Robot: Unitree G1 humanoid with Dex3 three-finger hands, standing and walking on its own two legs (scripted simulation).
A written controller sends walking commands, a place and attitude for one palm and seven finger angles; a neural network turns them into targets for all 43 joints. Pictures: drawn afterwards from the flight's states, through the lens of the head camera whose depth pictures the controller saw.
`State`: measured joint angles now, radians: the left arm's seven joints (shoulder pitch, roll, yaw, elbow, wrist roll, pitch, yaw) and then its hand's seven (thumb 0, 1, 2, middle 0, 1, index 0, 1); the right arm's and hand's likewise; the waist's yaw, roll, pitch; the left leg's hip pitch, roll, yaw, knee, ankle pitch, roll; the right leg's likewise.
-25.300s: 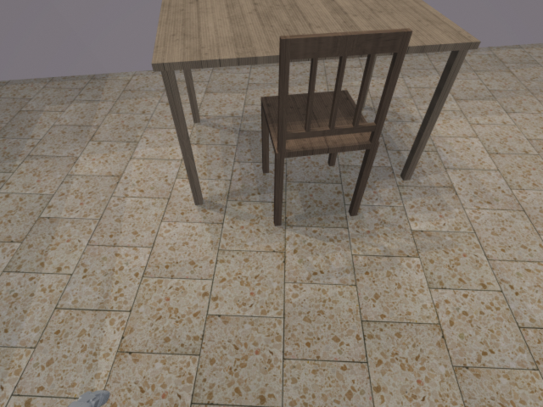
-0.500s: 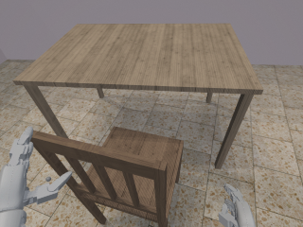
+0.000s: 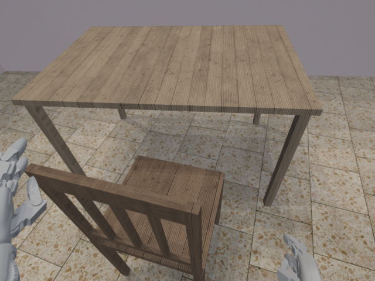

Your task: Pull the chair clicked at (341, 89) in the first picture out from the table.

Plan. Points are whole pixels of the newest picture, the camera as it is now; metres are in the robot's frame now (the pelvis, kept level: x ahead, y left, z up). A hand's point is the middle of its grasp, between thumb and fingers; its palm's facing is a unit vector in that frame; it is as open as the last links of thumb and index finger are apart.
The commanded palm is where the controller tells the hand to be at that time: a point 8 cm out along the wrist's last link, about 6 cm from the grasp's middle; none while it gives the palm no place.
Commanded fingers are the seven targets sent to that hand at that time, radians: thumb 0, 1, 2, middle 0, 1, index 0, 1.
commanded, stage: draw the hand back to the body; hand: left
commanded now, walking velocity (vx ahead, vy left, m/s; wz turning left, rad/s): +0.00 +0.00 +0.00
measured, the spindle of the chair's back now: (128, 226) +0.27 +0.21 -0.11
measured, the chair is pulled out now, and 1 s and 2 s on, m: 0.27 0.27 0.27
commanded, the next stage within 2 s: step back with the hand held close in 0.08 s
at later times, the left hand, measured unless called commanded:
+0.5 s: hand (35, 216) +0.17 +0.27 +0.15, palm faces +0.36 -0.76 -0.54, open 7.4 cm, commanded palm +0.11 +0.31 +0.18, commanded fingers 0.00 0.90 0.90 -0.20 -0.30 -0.20 -0.30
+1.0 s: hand out of the picture +0.10 +0.28 +0.16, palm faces +0.46 -0.75 -0.47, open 7.4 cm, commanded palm +0.04 +0.32 +0.18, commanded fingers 0.00 0.90 0.90 -0.20 -0.30 -0.20 -0.30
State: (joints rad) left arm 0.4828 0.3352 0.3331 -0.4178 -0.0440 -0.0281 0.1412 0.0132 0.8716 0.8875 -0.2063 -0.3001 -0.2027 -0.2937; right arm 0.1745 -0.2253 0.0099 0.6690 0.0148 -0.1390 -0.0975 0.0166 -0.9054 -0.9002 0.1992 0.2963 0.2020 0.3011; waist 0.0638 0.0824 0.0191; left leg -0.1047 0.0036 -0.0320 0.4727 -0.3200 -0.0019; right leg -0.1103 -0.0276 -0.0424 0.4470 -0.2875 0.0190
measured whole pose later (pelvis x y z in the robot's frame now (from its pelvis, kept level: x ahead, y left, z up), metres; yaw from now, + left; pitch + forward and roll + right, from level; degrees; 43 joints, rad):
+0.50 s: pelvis -0.03 +0.01 +0.00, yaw +0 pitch +0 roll +0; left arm 0.58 0.39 0.38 -0.47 -0.04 -0.12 0.13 0.01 0.89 0.90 -0.21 -0.30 -0.21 -0.30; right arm 0.14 -0.23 -0.02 0.60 0.02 -0.01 -0.10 0.01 -0.91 -0.90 0.20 0.30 0.20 0.30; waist 0.00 0.06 0.07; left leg -0.21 -0.01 -0.02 0.47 -0.26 0.01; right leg -0.21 -0.05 -0.03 0.44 -0.23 0.03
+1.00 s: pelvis -0.10 +0.01 -0.01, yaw +0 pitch +0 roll -2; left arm 0.55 0.40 0.42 -0.52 -0.03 -0.16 0.19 0.01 0.89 0.90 -0.21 -0.30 -0.21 -0.30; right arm 0.19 -0.22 0.00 0.60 0.01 -0.08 -0.10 0.01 -0.90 -0.90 0.20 0.30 0.20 0.30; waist 0.01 0.03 0.03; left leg -0.38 0.01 -0.04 0.60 -0.22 0.01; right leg -0.34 -0.03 -0.05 0.49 -0.16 0.02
